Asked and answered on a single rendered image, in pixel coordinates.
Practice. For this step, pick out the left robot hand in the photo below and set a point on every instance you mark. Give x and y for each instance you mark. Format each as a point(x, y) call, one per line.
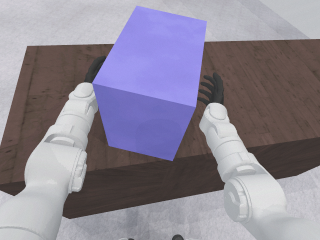
point(94, 69)

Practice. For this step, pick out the carton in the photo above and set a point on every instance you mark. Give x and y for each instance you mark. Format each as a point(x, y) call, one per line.
point(147, 88)

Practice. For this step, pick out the right robot hand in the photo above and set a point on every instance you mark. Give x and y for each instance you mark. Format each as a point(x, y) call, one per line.
point(217, 90)

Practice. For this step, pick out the right robot forearm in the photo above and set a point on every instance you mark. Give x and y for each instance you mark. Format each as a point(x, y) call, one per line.
point(231, 155)

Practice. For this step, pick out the right robot upper arm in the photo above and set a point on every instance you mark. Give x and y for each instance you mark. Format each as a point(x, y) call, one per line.
point(258, 203)

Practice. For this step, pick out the left robot upper arm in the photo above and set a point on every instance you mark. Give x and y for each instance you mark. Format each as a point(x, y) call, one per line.
point(36, 212)

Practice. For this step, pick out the left robot forearm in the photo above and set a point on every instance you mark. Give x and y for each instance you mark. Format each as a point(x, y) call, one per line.
point(73, 123)

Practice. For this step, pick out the pedestal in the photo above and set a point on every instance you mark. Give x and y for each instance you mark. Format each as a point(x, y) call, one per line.
point(271, 94)

